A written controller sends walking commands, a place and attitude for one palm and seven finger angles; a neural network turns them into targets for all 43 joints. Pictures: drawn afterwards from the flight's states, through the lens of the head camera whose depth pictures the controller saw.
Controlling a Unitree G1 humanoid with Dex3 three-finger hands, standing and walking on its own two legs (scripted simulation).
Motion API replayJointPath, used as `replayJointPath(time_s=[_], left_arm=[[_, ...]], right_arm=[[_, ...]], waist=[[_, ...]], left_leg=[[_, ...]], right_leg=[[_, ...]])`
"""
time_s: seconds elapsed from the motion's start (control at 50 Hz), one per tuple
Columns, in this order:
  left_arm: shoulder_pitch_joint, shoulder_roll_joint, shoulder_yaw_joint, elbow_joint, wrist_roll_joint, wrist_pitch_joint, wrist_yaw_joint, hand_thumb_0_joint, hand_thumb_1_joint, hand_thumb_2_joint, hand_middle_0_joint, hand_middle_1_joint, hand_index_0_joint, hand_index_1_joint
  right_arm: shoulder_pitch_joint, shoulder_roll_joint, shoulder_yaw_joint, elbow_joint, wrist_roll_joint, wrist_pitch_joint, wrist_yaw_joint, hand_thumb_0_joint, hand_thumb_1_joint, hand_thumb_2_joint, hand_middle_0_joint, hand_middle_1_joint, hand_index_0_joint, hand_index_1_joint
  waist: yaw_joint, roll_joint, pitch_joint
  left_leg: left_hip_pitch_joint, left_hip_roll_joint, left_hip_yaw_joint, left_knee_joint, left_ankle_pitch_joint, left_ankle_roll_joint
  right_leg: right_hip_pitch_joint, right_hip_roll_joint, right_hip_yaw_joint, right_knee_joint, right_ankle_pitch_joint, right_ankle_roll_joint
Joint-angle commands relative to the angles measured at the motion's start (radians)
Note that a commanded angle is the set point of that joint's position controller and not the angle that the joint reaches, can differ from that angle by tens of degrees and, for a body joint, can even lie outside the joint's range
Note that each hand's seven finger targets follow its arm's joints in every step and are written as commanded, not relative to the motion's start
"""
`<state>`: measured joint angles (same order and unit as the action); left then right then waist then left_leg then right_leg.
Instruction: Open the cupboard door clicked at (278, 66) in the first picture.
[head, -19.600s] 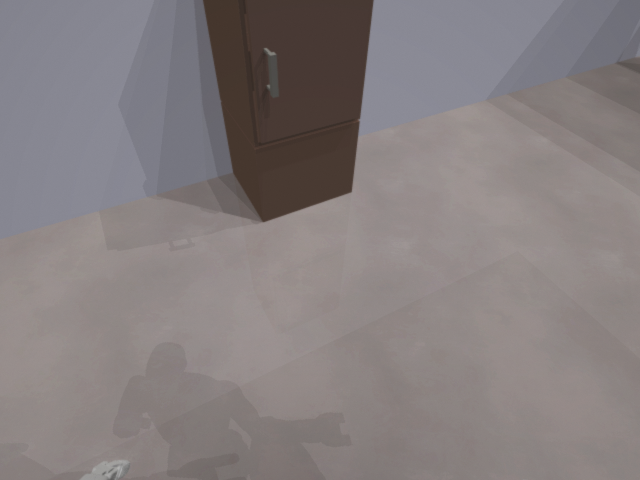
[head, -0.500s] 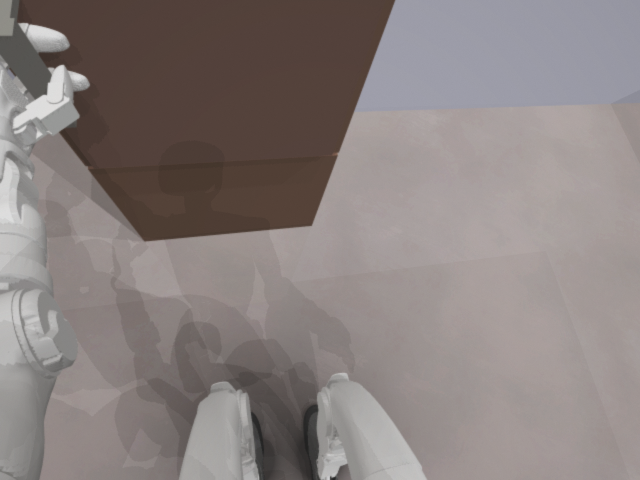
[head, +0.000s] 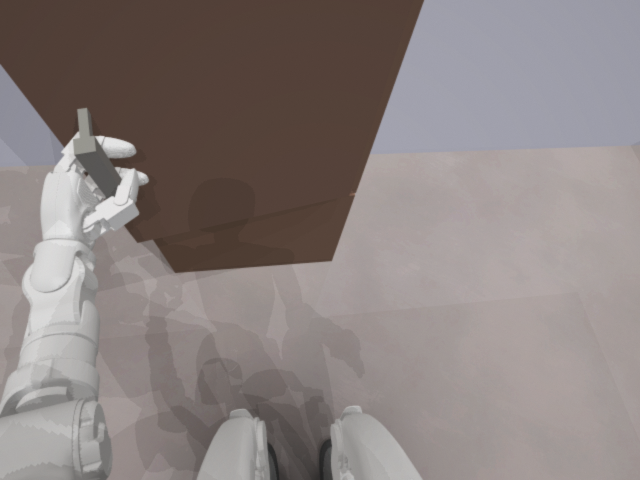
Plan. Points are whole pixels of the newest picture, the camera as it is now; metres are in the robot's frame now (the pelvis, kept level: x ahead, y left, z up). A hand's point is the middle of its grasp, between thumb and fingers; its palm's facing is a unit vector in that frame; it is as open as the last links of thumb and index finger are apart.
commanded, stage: pull the door open along its arc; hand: left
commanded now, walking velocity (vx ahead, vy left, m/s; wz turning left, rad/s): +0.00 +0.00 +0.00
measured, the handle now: (107, 166) +0.50 +0.24 +0.02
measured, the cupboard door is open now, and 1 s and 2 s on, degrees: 11 40 40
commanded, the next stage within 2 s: open thumb and fingers to let go in 0.54 s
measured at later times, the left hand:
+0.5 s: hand (208, 308) +0.31 +0.11 +0.02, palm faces +0.46 -0.89 -0.01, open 6.1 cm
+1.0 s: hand (221, 318) +0.30 +0.10 +0.02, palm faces +0.51 -0.86 -0.01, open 9.3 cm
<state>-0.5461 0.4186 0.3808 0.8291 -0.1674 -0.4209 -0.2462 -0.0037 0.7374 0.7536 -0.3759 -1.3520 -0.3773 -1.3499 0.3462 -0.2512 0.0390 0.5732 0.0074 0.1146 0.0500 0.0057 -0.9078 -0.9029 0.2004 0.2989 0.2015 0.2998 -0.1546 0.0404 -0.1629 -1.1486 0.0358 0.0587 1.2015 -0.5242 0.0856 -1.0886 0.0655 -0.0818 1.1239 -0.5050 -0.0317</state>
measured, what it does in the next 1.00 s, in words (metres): shifts its weight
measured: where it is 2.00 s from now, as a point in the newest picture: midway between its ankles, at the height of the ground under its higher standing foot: outside the picture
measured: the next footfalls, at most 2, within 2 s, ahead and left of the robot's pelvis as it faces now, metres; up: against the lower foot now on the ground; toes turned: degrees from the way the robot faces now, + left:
none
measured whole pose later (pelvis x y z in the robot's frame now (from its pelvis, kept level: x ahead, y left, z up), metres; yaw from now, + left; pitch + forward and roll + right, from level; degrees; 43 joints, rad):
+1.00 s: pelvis -0.01 -0.07 +0.00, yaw +6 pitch +20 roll +1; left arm -0.05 -0.01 0.01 0.42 -0.03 -0.52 0.45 0.01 0.19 0.59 -0.34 -1.28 -0.35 -1.28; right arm 0.18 -0.21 -0.02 0.63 -0.06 -0.01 0.02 0.01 -0.91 -0.90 0.20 0.30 0.20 0.30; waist -0.03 0.02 -0.18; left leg -1.04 0.00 0.00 1.18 -0.49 -0.01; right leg -1.00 0.03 -0.14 1.20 -0.56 -0.12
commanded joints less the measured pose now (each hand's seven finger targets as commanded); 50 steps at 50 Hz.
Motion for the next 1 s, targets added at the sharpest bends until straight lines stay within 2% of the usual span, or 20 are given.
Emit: replayJointPath(time_s=[0.0, 0.02, 0.04, 0.06, 0.08, 0.12, 0.18, 0.26, 0.3, 0.32, 0.38, 0.44, 0.52, 0.6, 0.62, 0.68, 0.76, 0.84, 0.94, 0.98], left_arm=[[0.09, 0.072, 0.112, -0.395, -0.115, -0.078, 0.16, 0.0, 0.9, 0.9, -0.4, -1.35, -0.4, -1.35], [0.172, -0.014, 0.034, -0.397, -0.095, -0.068, 0.245, 0.0, 0.9, 0.9, -0.4, -1.35, -0.4, -1.35], [0.227, -0.063, 0.003, -0.422, -0.087, -0.062, 0.298, 0.0, 0.9, 0.9, -0.4, -1.35, -0.4, -1.35], [0.254, -0.072, 0.005, -0.45, -0.08, -0.065, 0.35, 0.0, 0.9, 0.9, -0.4, -1.35, -0.4, -1.35], [0.291, -0.06, 0.013, -0.489, -0.056, -0.078, 0.404, 0.0, 0.9, 0.9, -0.4, -1.35, -0.4, -1.35], [0.325, -0.104, -0.017, -0.542, 0.003, -0.105, 0.515, 0.0, 0.9, 0.9, -0.4, -1.35, -0.4, -1.35], [0.398, -0.157, -0.07, -0.6, 0.103, -0.135, 0.652, 0.0, 0.9, 0.9, -0.4, -1.35, -0.4, -1.35], [0.4, -0.254, -0.16, -0.6, 0.168, -0.137, 0.754, 0.0, 0.9, 0.9, -0.4, -1.35, -0.4, -1.35], [0.434, -0.291, -0.209, -0.61, 0.181, -0.135, 0.756, 0.0, 0.9, 0.9, -0.4, -1.35, -0.4, -1.35], [0.432, -0.293, -0.219, -0.618, 0.185, -0.134, 0.755, 0.0, 0.9, 0.9, -0.4, -1.35, -0.4, -1.35], [0.457, -0.331, -0.275, -0.63, 0.186, -0.126, 0.74, 0.0, 0.9, 0.9, -0.4, -1.35, -0.4, -1.35], [0.498, -0.369, -0.321, -0.651, 0.178, -0.128, 0.732, 0.0, 0.9, 0.9, -0.4, -1.35, -0.4, -1.35], [0.445, -0.427, -0.402, -0.639, 0.192, -0.139, 0.747, 0.0, 0.9, 0.9, -0.4, -1.35, -0.4, -1.35], [0.416, -0.5, -0.51, -0.646, 0.238, -0.154, 0.764, 0.0, 0.9, 0.9, -0.4, -1.35, -0.4, -1.35], [0.316, -0.448, -0.476, -0.636, 0.248, -0.16, 0.774, 0.0, 0.9, 0.9, -0.4, -1.35, -0.4, -1.35], [0.334, -0.36, -0.393, -0.628, 0.258, -0.173, 0.778, 0.0, 0.69, 0.81, -0.385, -1.327, -0.385, -1.327], [0.347, -0.398, -0.413, -0.622, 0.222, -0.164, 0.745, 0.0, 0.41, 0.69, -0.365, -1.298, -0.365, -1.298], [0.335, -0.382, -0.377, -0.632, 0.153, -0.157, 0.711, 0.0, 0.13, 0.57, -0.345, -1.268, -0.345, -1.268], [0.295, -0.358, -0.365, -0.61, 0.153, -0.171, 0.69, 0.0, -0.22, 0.42, -0.32, -1.23, -0.32, -1.23], [0.315, -0.352, -0.356, -0.598, 0.16, -0.173, 0.686, 0.0, -0.36, 0.36, -0.31, -1.215, -0.31, -1.215]], right_arm=[[0.057, -0.148, -0.085, -0.123, 0.003, -0.053, -0.006, 0.0, -0.9, -0.9, 0.2, 0.3, 0.2, 0.3], [0.041, -0.138, -0.083, -0.119, 0.001, -0.061, 0.006, 0.0, -0.9, -0.9, 0.2, 0.3, 0.2, 0.3], [0.024, -0.134, -0.084, -0.122, 0.002, -0.064, 0.014, 0.0, -0.9, -0.9, 0.2, 0.3, 0.2, 0.3], [0.013, -0.133, -0.085, -0.124, -0.003, -0.067, 0.018, 0.0, -0.9, -0.9, 0.2, 0.3, 0.2, 0.3], [0.002, -0.131, -0.086, -0.127, -0.008, -0.067, 0.017, 0.0, -0.9, -0.9, 0.2, 0.3, 0.2, 0.3], [-0.019, -0.115, -0.085, -0.134, -0.025, -0.065, 0.026, 0.0, -0.9, -0.9, 0.2, 0.3, 0.2, 0.3], [-0.058, -0.094, -0.084, -0.147, -0.048, -0.056, 0.034, 0.0, -0.9, -0.9, 0.2, 0.3, 0.2, 0.3], [-0.11, -0.072, -0.082, -0.145, -0.054, -0.052, 0.025, 0.0, -0.9, -0.9, 0.2, 0.3, 0.2, 0.3], [-0.118, -0.064, -0.083, -0.142, -0.055, -0.056, 0.014, 0.0, -0.9, -0.9, 0.2, 0.3, 0.2, 0.3], [-0.127, -0.061, -0.081, -0.139, -0.055, -0.056, 0.009, 0.0, -0.9, -0.9, 0.2, 0.3, 0.2, 0.3], [-0.148, -0.05, -0.078, -0.136, -0.053, -0.066, -0.007, 0.0, -0.9, -0.9, 0.2, 0.3, 0.2, 0.3], [-0.173, -0.039, -0.073, -0.132, -0.052, -0.083, -0.013, 0.0, -0.9, -0.9, 0.2, 0.3, 0.2, 0.3], [-0.192, -0.032, -0.071, -0.115, -0.059, -0.118, -0.016, 0.0, -0.9, -0.9, 0.2, 0.3, 0.2, 0.3], [-0.192, -0.025, -0.073, -0.102, -0.07, -0.151, -0.011, 0.0, -0.9, -0.9, 0.2, 0.3, 0.2, 0.3], [-0.185, -0.032, -0.074, -0.087, -0.072, -0.154, -0.016, 0.0, -0.9, -0.9, 0.2, 0.3, 0.2, 0.3], [-0.18, -0.028, -0.079, -0.082, -0.075, -0.159, -0.029, 0.0, -0.9, -0.9, 0.2, 0.3, 0.2, 0.3], [-0.184, -0.029, -0.081, -0.077, -0.067, -0.164, -0.032, 0.0, -0.9, -0.9, 0.2, 0.3, 0.2, 0.3], [-0.184, -0.036, -0.079, -0.074, -0.059, -0.17, -0.042, 0.0, -0.9, -0.9, 0.2, 0.3, 0.2, 0.3], [-0.182, -0.044, -0.081, -0.06, -0.062, -0.177, -0.044, 0.0, -0.9, -0.9, 0.2, 0.3, 0.2, 0.3], [-0.178, -0.046, -0.084, -0.066, -0.063, -0.177, -0.043, 0.0, -0.9, -0.9, 0.2, 0.3, 0.2, 0.3]], waist=[[0.166, 0.138, -0.492], [0.146, 0.122, -0.459], [0.141, 0.089, -0.416], [0.14, 0.025, -0.396], [0.156, 0.003, -0.383], [0.169, 0.032, -0.382], [0.184, -0.005, -0.368], [0.173, -0.058, -0.365], [0.172, -0.072, -0.383], [0.174, -0.059, -0.377], [0.163, -0.093, -0.35], [0.164, -0.074, -0.329], [0.131, -0.098, -0.285], [0.109, -0.098, -0.302], [0.087, -0.111, -0.291], [0.116, -0.118, -0.333], [0.113, -0.1, -0.342], [0.112, -0.139, -0.348], [0.101, -0.145, -0.321], [0.11, -0.127, -0.321]], left_leg=[[0.491, 0.001, -0.113, -0.169, 0.64, -0.09], [0.488, 0.006, -0.112, -0.171, 0.634, -0.101], [0.47, 0.01, -0.112, -0.172, 0.62, -0.105], [0.436, 0.007, -0.108, -0.174, 0.59, -0.102], [0.413, 0.004, -0.106, -0.172, 0.587, -0.101], [0.393, -0.006, -0.094, -0.168, 0.55, -0.104], [0.352, -0.013, -0.094, -0.148, 0.506, -0.099], [0.322, -0.029, -0.094, -0.144, 0.378, -0.094], [0.331, -0.034, -0.091, -0.144, 0.361, -0.09], [0.331, -0.037, -0.089, -0.149, 0.346, -0.09], [0.321, -0.042, -0.085, -0.152, 0.306, -0.081], [0.307, -0.049, -0.074, -0.152, 0.273, -0.079], [0.268, -0.051, -0.08, -0.129, 0.215, -0.074], [0.247, -0.054, -0.086, -0.103, 0.201, -0.075], [0.224, -0.051, -0.089, -0.085, 0.192, -0.073], [0.147, -0.057, -0.086, -0.057, 0.174, -0.077], [0.144, -0.06, -0.076, -0.06, 0.163, -0.08], [0.113, -0.061, -0.08, -0.055, 0.146, -0.084], [0.092, -0.056, -0.084, -0.048, 0.132, -0.079], [0.102, -0.055, -0.084, -0.052, 0.14, -0.077]], right_leg=[[0.253, -0.011, 0.023, -0.105, 0.407, 0.009], [0.243, -0.011, 0.019, -0.104, 0.394, 0.012], [0.235, -0.012, 0.017, -0.104, 0.384, 0.012], [0.267, -0.013, 0.018, -0.099, 0.391, 0.012], [0.29, -0.013, 0.023, -0.089, 0.408, 0.007], [0.302, -0.02, 0.032, -0.066, 0.412, 0.002], [0.314, -0.024, 0.043, -0.039, 0.415, -0.006], [0.337, -0.033, 0.059, -0.055, 0.373, -0.001], [0.358, -0.036, 0.068, -0.068, 0.382, 0.001], [0.362, -0.039, 0.072, -0.075, 0.377, 0.0], [0.383, -0.041, 0.085, -0.108, 0.368, 0.003], [0.406, -0.052, 0.102, -0.132, 0.361, 0.008], [0.379, -0.07, 0.132, -0.158, 0.32, 0.019], [0.373, -0.091, 0.164, -0.16, 0.336, 0.026], [0.358, -0.099, 0.179, -0.162, 0.337, 0.032], [0.442, -0.126, 0.254, -0.172, 0.356, 0.041], [0.477, -0.144, 0.278, -0.195, 0.379, 0.053], [0.522, -0.154, 0.306, -0.219, 0.381, 0.067], [0.487, -0.154, 0.304, -0.213, 0.339, 0.068], [0.477, -0.149, 0.297, -0.208, 0.331, 0.063]])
